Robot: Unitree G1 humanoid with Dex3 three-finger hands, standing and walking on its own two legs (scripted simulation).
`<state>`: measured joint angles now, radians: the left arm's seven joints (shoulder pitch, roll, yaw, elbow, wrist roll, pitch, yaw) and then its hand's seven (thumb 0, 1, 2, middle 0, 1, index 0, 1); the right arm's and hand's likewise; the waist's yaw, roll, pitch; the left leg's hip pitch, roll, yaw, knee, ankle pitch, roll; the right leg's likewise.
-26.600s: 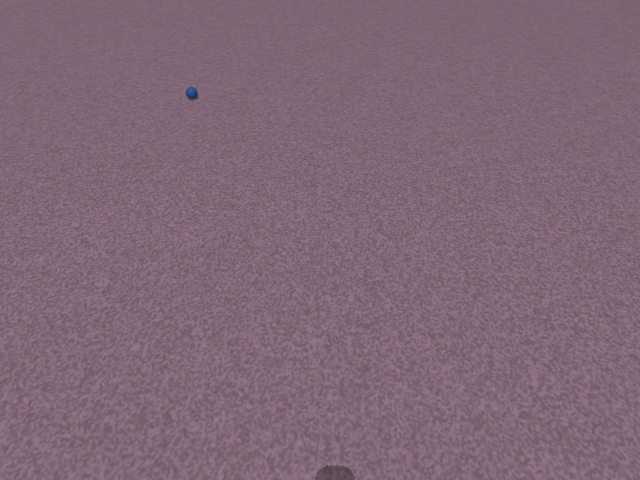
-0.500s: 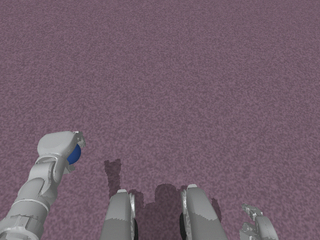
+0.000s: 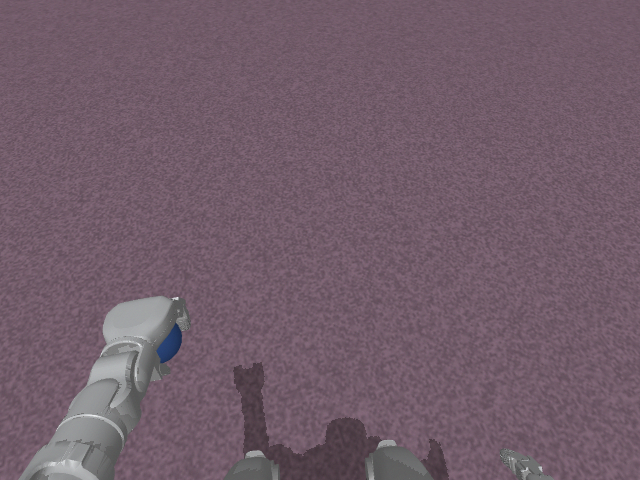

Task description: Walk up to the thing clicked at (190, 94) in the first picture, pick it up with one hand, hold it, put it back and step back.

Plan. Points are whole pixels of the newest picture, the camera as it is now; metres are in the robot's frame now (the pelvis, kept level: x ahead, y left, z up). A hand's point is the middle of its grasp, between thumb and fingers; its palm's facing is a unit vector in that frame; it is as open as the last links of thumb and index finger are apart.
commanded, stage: lift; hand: left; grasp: from above
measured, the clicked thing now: (157, 339) +0.34 +0.23 -0.09
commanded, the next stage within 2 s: hold in 0.10 s
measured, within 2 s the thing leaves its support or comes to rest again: neither
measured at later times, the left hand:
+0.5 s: hand (146, 325) +0.33 +0.22 -0.03, palm faces -0.45 -0.07 -0.89, open 8.5 cm
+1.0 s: hand (141, 322) +0.32 +0.22 +0.00, palm faces -0.45 -0.06 -0.89, open 8.5 cm
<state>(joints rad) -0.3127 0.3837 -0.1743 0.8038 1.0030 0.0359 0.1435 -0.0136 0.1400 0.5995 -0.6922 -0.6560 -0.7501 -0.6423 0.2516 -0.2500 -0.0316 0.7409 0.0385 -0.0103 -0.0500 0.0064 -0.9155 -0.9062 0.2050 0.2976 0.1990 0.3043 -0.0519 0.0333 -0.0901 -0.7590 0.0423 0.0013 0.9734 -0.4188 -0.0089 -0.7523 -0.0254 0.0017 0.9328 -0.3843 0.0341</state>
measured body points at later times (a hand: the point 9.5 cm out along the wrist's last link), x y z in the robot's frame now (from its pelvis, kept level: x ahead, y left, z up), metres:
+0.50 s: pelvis +0.02 +0.00 +0.04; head +0.05 -0.01 +0.49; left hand +0.35 +0.22 +0.02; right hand +0.13 -0.27 -0.08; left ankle +0.03 +0.12 -0.68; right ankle +0.04 -0.14 -0.68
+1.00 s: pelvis +0.02 +0.00 +0.05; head +0.04 -0.02 +0.50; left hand +0.34 +0.22 +0.05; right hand +0.15 -0.26 -0.07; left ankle +0.03 +0.12 -0.68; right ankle +0.04 -0.14 -0.68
